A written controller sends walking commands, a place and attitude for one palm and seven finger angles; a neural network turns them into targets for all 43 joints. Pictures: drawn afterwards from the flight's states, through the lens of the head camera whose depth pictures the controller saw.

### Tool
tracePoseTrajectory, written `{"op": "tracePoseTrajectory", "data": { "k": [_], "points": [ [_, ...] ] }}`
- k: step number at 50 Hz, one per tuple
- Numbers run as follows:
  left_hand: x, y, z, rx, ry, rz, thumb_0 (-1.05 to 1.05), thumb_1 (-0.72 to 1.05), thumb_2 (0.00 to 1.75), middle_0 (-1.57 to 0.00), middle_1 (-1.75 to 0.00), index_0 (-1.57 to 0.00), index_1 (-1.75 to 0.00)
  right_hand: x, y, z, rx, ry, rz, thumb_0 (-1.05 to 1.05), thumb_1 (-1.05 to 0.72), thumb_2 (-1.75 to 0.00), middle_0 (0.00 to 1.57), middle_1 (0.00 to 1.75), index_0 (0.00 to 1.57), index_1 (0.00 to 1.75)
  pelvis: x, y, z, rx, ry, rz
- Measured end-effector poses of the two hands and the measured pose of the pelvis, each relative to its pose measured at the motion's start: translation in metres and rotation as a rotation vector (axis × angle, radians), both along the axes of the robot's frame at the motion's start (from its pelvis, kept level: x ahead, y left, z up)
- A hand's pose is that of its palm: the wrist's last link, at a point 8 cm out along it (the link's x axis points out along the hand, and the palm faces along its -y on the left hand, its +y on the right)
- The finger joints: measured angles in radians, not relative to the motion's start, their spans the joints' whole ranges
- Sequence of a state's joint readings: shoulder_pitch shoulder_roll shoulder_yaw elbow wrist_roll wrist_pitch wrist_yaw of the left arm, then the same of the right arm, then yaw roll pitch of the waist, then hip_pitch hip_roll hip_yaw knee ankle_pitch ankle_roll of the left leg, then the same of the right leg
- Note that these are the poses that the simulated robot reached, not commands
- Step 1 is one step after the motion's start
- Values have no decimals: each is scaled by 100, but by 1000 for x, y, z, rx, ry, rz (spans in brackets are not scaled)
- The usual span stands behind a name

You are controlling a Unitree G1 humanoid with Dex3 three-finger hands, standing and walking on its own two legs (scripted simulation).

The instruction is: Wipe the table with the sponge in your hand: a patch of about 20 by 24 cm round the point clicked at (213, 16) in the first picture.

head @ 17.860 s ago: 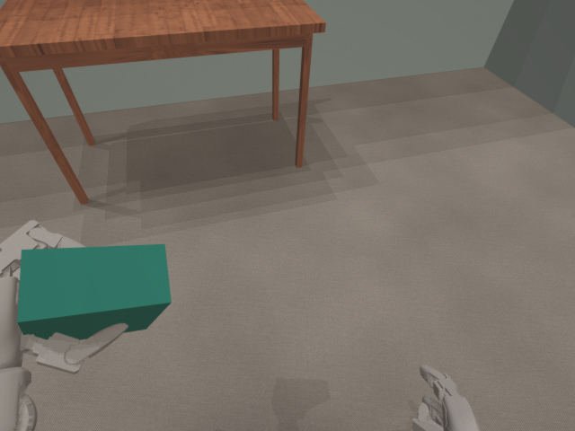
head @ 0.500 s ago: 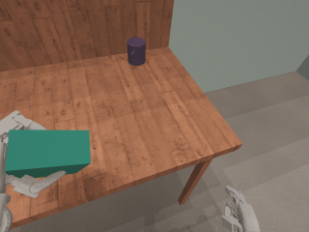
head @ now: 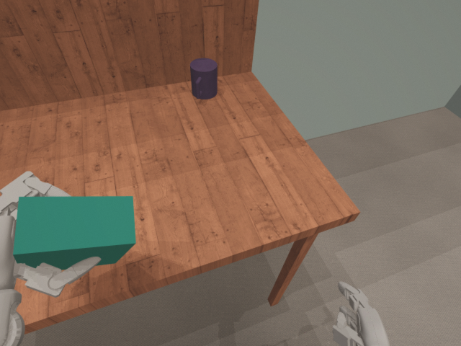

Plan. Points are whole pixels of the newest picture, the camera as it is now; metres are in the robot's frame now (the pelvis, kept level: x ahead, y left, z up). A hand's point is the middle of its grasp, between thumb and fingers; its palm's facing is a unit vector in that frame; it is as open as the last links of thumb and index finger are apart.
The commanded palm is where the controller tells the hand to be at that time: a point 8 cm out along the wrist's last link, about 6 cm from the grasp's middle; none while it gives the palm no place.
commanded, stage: shuffle to correct the standing spot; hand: left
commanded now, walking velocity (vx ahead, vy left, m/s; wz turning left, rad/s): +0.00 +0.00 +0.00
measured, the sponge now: (92, 235) +0.23 +0.21 +0.13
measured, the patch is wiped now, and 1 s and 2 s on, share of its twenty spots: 0.00 0.00 0.00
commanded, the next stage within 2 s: come to a stop and stand still in 0.58 s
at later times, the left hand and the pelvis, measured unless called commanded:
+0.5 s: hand (104, 217) +0.24 +0.20 +0.15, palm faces +0.32 -0.85 -0.41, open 10.2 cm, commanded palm +0.18 +0.24 +0.17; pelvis +0.02 -0.04 +0.00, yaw +0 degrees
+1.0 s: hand (125, 217) +0.24 +0.17 +0.16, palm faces +0.36 -0.83 -0.42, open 10.2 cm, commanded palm +0.19 +0.21 +0.17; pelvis +0.03 -0.07 -0.01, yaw +0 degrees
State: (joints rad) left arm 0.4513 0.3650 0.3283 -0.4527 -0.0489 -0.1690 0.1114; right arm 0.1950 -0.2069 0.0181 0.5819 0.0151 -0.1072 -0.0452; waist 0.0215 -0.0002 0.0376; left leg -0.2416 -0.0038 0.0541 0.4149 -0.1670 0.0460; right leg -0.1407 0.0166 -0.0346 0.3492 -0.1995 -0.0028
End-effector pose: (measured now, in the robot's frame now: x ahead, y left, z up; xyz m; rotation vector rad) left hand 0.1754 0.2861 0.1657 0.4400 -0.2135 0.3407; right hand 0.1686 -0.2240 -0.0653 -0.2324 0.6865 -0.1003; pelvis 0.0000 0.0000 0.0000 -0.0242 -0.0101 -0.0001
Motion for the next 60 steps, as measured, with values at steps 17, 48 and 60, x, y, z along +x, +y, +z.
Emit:
{"op": "tracePoseTrajectory", "data": {
  "k": [17,48,60],
  "points": [
    [19,-17,4,12,-2,-9,-2,-51,101,-71,-136,-73,-135,7,-5,-6,37,27,11,2,-90,-90,20,30,21,30,9,-17,0,19,21,-4],
    [28,-84,6,23,20,1,-2,-51,101,-71,-136,-73,-135,24,-92,-17,8,64,-52,2,-90,-90,20,30,20,30,28,-75,-5,31,4,-4],
    [44,-15,35,157,-72,67,-2,-51,101,-71,-136,-73,-135,9,-47,-22,90,39,4,1,-90,-90,20,30,21,30,-5,-42,-6,31,11,-42]
  ]
}}
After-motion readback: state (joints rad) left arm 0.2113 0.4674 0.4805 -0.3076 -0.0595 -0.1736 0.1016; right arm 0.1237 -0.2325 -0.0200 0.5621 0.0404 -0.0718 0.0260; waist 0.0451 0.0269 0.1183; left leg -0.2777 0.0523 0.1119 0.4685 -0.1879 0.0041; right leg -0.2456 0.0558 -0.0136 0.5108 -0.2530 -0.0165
